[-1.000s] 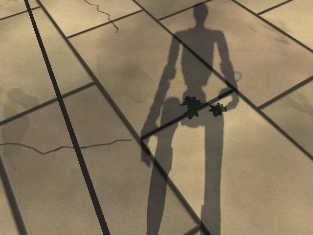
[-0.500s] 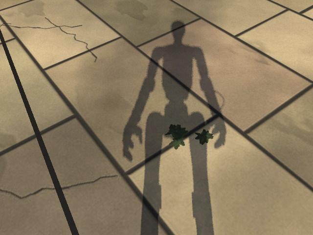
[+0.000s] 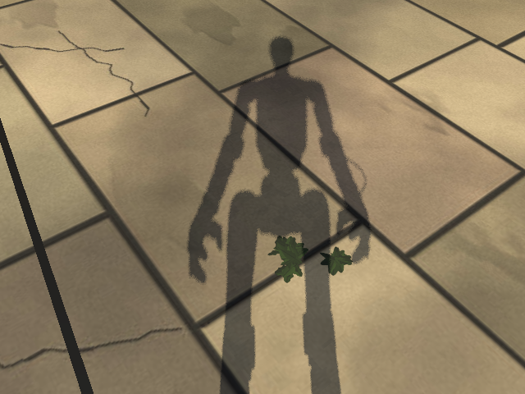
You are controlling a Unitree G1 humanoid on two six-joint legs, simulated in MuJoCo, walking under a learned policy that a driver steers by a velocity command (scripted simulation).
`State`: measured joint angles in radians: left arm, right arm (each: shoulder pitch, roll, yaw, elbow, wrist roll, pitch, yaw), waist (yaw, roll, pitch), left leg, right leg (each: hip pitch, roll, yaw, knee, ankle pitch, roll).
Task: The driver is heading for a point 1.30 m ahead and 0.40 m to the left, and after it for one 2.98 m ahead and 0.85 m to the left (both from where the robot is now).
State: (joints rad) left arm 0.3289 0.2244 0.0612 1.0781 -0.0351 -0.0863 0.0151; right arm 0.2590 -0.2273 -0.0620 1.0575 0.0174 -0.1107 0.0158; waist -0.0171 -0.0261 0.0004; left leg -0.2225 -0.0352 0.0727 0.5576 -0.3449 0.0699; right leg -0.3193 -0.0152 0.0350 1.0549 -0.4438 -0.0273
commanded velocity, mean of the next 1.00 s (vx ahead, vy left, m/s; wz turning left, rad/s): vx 0.47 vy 0.00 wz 0.23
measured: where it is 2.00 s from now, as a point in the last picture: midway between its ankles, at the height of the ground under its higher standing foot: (181, 239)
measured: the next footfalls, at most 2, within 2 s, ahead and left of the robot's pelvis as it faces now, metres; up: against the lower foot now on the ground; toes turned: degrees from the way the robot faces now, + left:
right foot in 0.40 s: +0.39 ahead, -0.14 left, +0.00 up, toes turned -2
left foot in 0.96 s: +0.66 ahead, +0.14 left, +0.00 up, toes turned +19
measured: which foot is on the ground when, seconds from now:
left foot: down 0.00-0.42, up 0.44-0.94, down 0.96-1.00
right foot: up 0.00-0.38, down 0.40-0.98, up 1.00-1.00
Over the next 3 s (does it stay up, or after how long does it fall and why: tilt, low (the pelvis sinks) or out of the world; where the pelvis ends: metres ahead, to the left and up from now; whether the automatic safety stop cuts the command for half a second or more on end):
stays up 1.25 0.47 0.01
